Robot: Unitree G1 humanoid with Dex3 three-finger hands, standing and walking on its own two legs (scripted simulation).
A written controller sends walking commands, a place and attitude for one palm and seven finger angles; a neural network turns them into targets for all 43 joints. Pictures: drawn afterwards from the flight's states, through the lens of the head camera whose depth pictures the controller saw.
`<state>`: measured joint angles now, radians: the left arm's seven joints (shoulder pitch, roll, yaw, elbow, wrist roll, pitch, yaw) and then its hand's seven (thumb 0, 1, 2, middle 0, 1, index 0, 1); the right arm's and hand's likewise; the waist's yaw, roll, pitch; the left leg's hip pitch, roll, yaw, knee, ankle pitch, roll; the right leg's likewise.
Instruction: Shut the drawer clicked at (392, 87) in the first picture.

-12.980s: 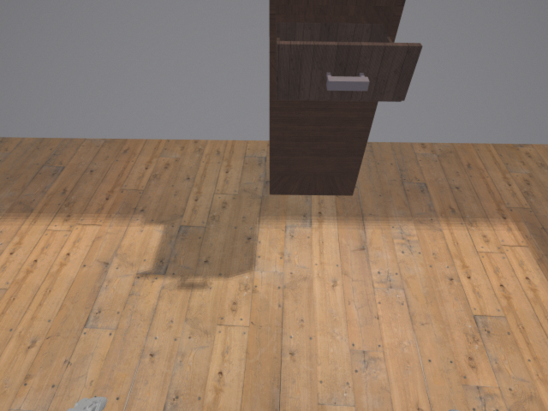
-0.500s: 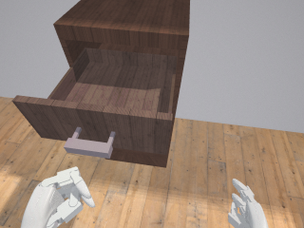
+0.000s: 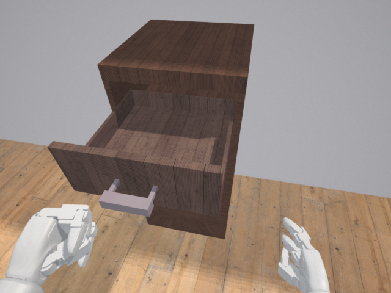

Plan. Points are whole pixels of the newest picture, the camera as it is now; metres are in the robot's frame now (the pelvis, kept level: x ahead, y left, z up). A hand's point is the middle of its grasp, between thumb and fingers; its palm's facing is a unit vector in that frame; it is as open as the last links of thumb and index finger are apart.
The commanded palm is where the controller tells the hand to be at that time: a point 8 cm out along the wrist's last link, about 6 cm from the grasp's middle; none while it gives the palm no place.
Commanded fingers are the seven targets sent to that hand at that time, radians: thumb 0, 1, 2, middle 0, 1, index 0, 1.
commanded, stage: raise the hand and make a fist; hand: left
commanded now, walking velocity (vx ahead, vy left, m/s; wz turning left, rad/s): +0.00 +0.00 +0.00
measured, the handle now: (130, 194) +0.30 +0.19 +0.05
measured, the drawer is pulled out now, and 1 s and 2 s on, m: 0.29 0.29 0.29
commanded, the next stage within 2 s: bring the fist close to the handle in 0.36 s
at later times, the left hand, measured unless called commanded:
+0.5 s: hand (89, 243) +0.15 +0.18 +0.14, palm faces +0.01 -0.99 -0.15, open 3.3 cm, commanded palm +0.10 +0.23 +0.15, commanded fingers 0.00 0.90 0.90 -1.40 -1.60 -1.40 -1.60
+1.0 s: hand (110, 242) +0.18 +0.17 +0.09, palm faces -0.01 -1.00 -0.09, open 3.3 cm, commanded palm +0.14 +0.22 +0.10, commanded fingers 0.00 0.90 0.90 -1.40 -1.60 -1.40 -1.60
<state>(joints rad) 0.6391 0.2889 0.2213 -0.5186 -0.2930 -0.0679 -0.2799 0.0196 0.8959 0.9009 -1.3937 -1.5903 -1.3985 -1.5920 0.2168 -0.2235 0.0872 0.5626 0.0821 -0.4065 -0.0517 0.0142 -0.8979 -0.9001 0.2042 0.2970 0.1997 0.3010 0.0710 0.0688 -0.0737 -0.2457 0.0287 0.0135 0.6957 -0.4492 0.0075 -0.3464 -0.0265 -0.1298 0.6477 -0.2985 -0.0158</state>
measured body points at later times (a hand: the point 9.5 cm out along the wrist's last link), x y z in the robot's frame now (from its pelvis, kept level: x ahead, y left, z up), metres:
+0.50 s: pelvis -0.01 -0.01 +0.01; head -0.03 -0.03 +0.45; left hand +0.15 +0.24 +0.15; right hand +0.20 -0.22 -0.04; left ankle -0.05 +0.11 -0.72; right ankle +0.03 -0.11 -0.72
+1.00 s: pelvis -0.01 +0.00 +0.00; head -0.01 -0.02 +0.45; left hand +0.17 +0.23 +0.10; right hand +0.17 -0.23 -0.06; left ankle -0.05 +0.11 -0.72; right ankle +0.03 -0.11 -0.72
